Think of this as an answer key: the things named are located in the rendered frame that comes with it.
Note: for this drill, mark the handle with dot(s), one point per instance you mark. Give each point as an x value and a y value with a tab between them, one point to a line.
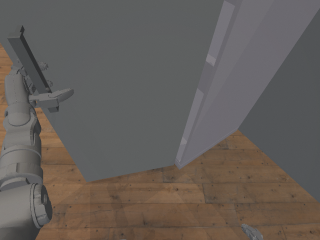
26	57

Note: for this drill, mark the left robot forearm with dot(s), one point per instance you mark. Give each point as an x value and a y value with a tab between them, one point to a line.
21	152

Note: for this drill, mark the left robot hand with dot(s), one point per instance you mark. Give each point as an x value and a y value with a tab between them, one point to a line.
19	89

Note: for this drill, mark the right robot hand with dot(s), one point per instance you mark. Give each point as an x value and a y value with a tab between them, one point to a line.
252	234

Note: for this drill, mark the fridge door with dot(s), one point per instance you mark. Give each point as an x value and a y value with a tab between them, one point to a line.
134	66

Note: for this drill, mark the left robot upper arm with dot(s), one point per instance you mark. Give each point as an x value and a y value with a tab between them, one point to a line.
24	211

